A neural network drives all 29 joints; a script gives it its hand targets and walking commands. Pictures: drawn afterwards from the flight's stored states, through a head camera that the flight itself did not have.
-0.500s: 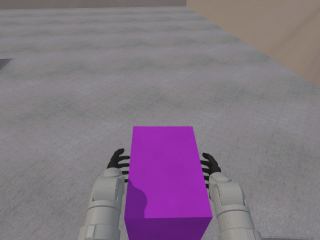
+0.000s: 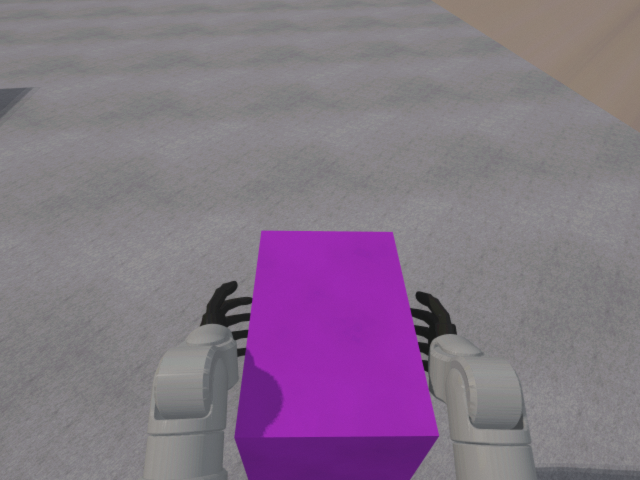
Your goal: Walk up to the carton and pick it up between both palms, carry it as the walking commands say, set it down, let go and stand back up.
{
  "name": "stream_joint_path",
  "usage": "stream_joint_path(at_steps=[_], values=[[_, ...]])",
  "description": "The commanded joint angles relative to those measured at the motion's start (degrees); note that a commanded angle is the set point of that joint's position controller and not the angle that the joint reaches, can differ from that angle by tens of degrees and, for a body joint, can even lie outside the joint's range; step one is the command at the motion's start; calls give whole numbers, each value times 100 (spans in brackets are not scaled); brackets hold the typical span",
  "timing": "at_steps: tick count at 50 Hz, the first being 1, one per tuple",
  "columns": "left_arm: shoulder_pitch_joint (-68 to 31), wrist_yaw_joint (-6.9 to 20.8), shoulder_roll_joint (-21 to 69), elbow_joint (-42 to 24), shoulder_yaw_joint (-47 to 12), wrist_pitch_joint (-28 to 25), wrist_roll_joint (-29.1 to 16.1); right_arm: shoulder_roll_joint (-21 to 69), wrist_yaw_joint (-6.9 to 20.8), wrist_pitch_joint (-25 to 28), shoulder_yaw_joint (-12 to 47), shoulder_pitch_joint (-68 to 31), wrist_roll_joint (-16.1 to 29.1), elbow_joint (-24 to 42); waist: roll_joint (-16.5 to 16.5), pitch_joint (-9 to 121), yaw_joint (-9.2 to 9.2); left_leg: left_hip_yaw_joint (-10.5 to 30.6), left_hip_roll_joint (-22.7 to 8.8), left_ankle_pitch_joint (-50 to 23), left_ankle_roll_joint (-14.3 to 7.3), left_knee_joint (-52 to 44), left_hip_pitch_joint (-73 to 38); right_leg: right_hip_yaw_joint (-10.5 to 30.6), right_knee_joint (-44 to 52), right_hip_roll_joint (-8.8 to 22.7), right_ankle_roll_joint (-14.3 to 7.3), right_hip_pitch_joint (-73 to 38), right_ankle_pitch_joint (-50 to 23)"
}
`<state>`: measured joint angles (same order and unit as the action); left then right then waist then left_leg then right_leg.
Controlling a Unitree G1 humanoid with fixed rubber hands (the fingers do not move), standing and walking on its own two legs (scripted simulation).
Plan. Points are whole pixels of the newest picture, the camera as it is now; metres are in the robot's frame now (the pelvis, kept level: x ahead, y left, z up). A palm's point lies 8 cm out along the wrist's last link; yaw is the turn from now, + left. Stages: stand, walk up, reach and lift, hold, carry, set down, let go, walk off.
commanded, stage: carry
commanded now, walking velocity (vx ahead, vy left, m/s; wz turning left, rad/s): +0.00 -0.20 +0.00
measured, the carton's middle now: (326, 368) +0.29 +0.00 +0.01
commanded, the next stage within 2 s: none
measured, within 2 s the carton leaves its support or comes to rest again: neither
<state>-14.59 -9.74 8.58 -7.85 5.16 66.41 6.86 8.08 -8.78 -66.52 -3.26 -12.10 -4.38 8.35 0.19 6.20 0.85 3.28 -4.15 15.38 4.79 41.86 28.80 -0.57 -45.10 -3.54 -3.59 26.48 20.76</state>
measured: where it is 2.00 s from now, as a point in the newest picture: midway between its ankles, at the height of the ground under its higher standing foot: outside the picture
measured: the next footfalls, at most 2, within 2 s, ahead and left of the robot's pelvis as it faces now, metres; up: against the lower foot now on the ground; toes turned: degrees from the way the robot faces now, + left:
right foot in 0.38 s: +0.03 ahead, -0.15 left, +0.00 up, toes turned -3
left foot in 0.62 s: -0.02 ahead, +0.04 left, +0.00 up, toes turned +12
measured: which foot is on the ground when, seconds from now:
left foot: down 0.00-0.40, up 0.42-0.60, down 0.62-0.86, up 0.88-1.00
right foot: down 0.00-0.18, up 0.20-0.36, down 0.38-0.62, up 0.64-0.84, down 0.86-1.00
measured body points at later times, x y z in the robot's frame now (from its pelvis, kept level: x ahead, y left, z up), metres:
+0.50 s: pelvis -0.05 -0.05 +0.01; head -0.06 -0.06 +0.46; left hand +0.23 +0.09 +0.09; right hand +0.24 -0.17 +0.08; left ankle +0.00 +0.10 -0.69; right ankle -0.01 -0.15 -0.71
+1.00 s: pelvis -0.12 -0.16 +0.01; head -0.11 -0.17 +0.46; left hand +0.17 -0.01 +0.09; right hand +0.17 -0.28 +0.07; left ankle -0.12 -0.03 -0.67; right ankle -0.05 -0.25 -0.71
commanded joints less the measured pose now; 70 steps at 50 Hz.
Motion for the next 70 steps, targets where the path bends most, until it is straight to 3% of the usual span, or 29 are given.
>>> stream_joint_path(at_steps=[1,3,7,9,10,12,18,20,21,22,24,28,29,31,32,35,41,43,44,47,52,54,55,56,59,64,67,69,70], values=[[-3297,1592,5683,-868,-3869,122,-2568,5800,1354,-37,3890,-3729,2461,1130,-791,1757,-81,-662,49,25,-535,287,-299,1046,1535,1226,-206,-836,-1850],[-3131,1572,5705,-861,-3820,176,-2491,5739,1380,-115,3904,-3852,2501,1233,-1196,1441,-145,-1083,257,1171,-474,883,-270,1389,2037,1513,-489,-389,-1432],[-3180,1501,5937,-893,-3957,243,-2471,5801,1500,-204,3813,-3816,2551,1144,-239,1607,-22,-842,-31,93,-596,-462,-1560,666,1231,1079,-415,266,-1154],[-3453,1479,5947,-1141,-4056,260,-2577,5795,1519,-219,3642,-3547,2456,988,2172,1732,3,2483,-2614,-1594,-1494,-2125,-2620,-257,-1316,102,384,1701,863],[-3521,1526,5903,-1052,-4102,328,-2652,5775,1480,-200,3555,-3422,2300,849,2053,1872,-52,2546,-2665,-920,-1724,-2260,-2071,442,-2014,608,328,1029,877],[-3472,1597,5959,-987,-4265,328,-2769,5776,1426,-193,3451,-3171,2107,806,1019,1627,-51,1547,-2221,-865,-1342,-2138,-1532,294,-1280,747,367,879,538],[-3272,1654,5967,-1070,-4262,275,-2963,5707,1322,-179,3470,-3050,1980,940,1149,1939,-78,-63,-1196,-1011,-756,-1118,-1320,-509,1611,235,463,-915,-101],[-3237,1704,5885,-910,-4223,288,-2881,5645,1317,-186,3503,-2984,1955,934,-122,1920,-25,-649,-464,-57,-410,-188,-451,754,2366,1232,129,-1546,-493],[-3061,1699,5829,-829,-4164,239,-2749,5553,1353,-195,3534,-3092,1950,1051,-1396,1652,-86,-1325,224,1027,-250,631,244,1416,2402,1899,-347,-1207,-823],[-3189,1703,5923,-863,-4136,221,-2704,5670,1404,-216,3624,-3448,2114,1137,-1864,1545,-158,-1143,133,1535,-332,1427,82,1322,2480,1953,-661,-718,-697],[-3113,1637,6000,-1031,-4031,208,-2618,5796,1462,-173,3752,-3593,2294,1291,-1075,1497,-121,-872,46,1413,-444,1716,178,840,2157,1686,-604,-1088,-1904],[-2972,1520,6076,-1026,-4034,183,-2489,5797,1513,-217,3850,-3695,2498,1325,-758,1877,-42,-1068,31,208,-569,-584,-765,189,1110,1455,-511,-1261,-3435],[-2871,1487,6042,-986,-3979,200,-2412,5812,1525,-246,3824,-3619,2486,1279,-502,2053,27,-689,-326,-447,-680,-1302,-1569,24,697,1288,-313,-825,-3194],[-2732,1459,5946,-835,-3947,189,-2368,5707,1578,-235,3724,-3294,2419,1056,1700,1820,-26,2025,-2629,-3799,-1511,-1886,-3189,-353,-876,431,404,1427,865],[-2677,1481,5887,-863,-3910,219,-2419,5758,1567,-188,3711,-3176,2407,974,1615,1993,-52,2051,-2779,-3951,-1889,-1710,-3081,391,-1650,692,328,1271,1067],[-3073,1569,6031,-968,-4140,172,-2535,5806,1556,-106,3696,-3254,2265,1108,852,1530,-35,902,-2194,-2371,-1450,-1900,-2079,279,-1356,933,393,1172,337],[-2897,1608,5858,-1268,-4221,173,-2789,5631,1392,-116,3738,-3208,2151,1387,1023,1927,-78,-520,-1123,-980,-767,-848,-1255,-548,1749,370,462,-1242,-372],[-2826,1668,5639,-1079,-4187,207,-2750,5487,1375,-147,3692,-2699,2007,1135,-1000,1809,-18,-1153,-204,914,-271,481,165,1499,2549,1987,-46,-2036,-1655],[-2714,1689,5651,-991,-4135,161,-2656,5437,1392,-157,3715,-2955,2023,1280,-1888,1751,-129,-1227,168,1973,-264,1289,419,1572,2371,2245,-627,-1681,-2120],[-2939,1667,5901,-1242,-4032,131,-2620,5796,1474,-135,3938,-3445,2344,1424,-1184,1705,-139,-840,12,1730,-401,2038,327,964,1976,1815,-674,-1626,-3109],[-2654,1540,5911,-1056,-3960,134,-2371,5697,1493,-196,3956,-3669,2507,1516,-1026,2024,-115,-1205,236,614,-545,-441,-975,423,1720,1550,-569,-1398,-2530],[-2663,1501,5867,-996,-4032,162,-2312,5673,1544,-205,3844,-3371,2422,1318,241,2079,82,47,-870,-255,-849,-2073,-2541,72,848,1176,-155,-125,-1599],[-2562,1489,5801,-987,-3995,161,-2314,5598,1573,-201,3782,-3156,2382,1194,1616,1818,33,2009,-2570,-2024,-1381,-2364,-3212,-476,-95,537,337,1164,362],[-2866,1532,5789,-1116,-4010,187,-2404,5694,1568,-143,3771,-3120,2334,1110,1515,1565,16,2138,-2854,-2068,-1950,-2212,-2772,241,-1203,752,371,1255,845],[-3247,1639,6021,-1118,-4273,154,-2617,5838,1564,-73,3701,-3312,2238,1189,727,1268,-40,710,-2126,-2097,-1409,-2083,-2024,391,-1440,885,408,1115,73],[-3219,1634,5883,-1517,-4338,182,-2881,5659,1444,-96,3689,-3203,2177,1438,1507,1574,-21,-264,-1518,-2289,-955,-1471,-1759,-485,665,464,525,-301,17],[-2799,1684,5682,-1049,-4253,276,-2774,5451,1393,-170,3614,-2839,1957,1141,733,1825,-54,-694,-936,-1093,-532,-451,-1089,-276,2256,674,432,-1662,-737],[-2669,1719,5582,-725,-4147,267,-2646,5360,1419,-181,3602,-2825,1919,1135,-1559,1647,-69,-1293,99,1491,-124,721,329,1484,2304,2216,-351,-1933,-2634],[-2729,1728,5693,-808,-4115,213,-2581,5429,1463,-191,3695,-3158,2071,1219,-1898,1666,-141,-1056,13,2027,-222,1361,97,1334,2159,2083,-673,-1460,-2755]])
